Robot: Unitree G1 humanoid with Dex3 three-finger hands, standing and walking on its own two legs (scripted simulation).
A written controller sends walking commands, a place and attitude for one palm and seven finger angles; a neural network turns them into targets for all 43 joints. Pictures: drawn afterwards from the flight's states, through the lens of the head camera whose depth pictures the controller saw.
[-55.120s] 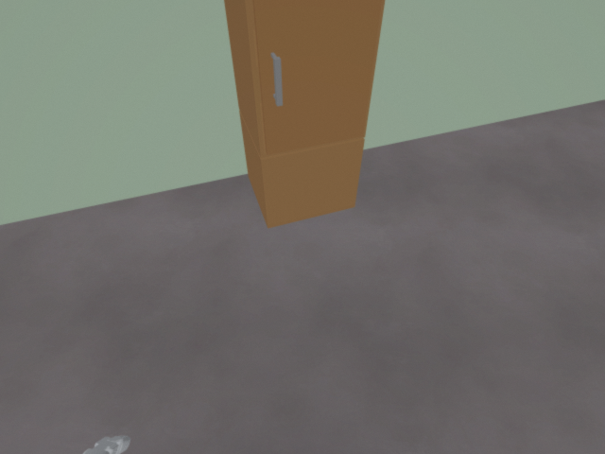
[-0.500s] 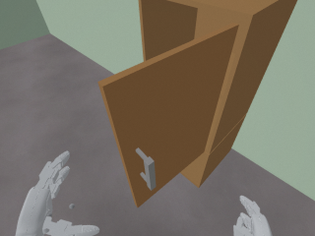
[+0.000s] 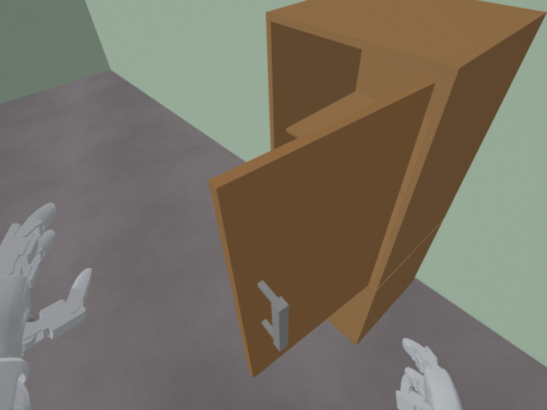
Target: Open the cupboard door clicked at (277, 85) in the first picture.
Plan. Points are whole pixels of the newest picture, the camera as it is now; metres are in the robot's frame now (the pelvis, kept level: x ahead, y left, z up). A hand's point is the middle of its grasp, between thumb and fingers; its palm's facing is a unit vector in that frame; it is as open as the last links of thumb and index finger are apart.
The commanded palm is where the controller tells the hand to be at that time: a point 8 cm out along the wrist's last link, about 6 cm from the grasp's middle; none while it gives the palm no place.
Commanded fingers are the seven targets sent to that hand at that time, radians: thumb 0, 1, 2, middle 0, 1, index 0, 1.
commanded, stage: draw the hand back to the body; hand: left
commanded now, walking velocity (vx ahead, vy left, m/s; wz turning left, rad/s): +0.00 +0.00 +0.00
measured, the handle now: (273, 317) +0.29 +0.05 -0.05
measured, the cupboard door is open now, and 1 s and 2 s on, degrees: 84 84 84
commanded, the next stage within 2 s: step back with the hand held close in 0.40 s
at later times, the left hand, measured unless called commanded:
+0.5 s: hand (72, 306) +0.17 +0.24 +0.16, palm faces +0.44 -0.80 -0.41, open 7.4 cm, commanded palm +0.13 +0.28 +0.18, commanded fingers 0.00 0.90 0.90 -0.20 -0.30 -0.20 -0.30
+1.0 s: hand (71, 316) +0.16 +0.24 +0.16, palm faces +0.32 -0.79 -0.52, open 7.4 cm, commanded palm +0.10 +0.28 +0.18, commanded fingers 0.00 0.90 0.90 -0.20 -0.30 -0.20 -0.30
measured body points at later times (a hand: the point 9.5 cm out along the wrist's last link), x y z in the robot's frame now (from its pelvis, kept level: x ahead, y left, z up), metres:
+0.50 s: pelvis -0.02 -0.02 +0.01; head -0.04 -0.04 +0.45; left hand +0.14 +0.28 +0.19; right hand +0.17 -0.24 -0.08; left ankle -0.01 +0.06 -0.74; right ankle -0.03 -0.11 -0.74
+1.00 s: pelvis -0.05 -0.01 +0.00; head -0.03 -0.02 +0.45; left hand +0.14 +0.28 +0.19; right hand +0.12 -0.27 -0.08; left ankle -0.01 +0.06 -0.74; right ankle -0.03 -0.11 -0.74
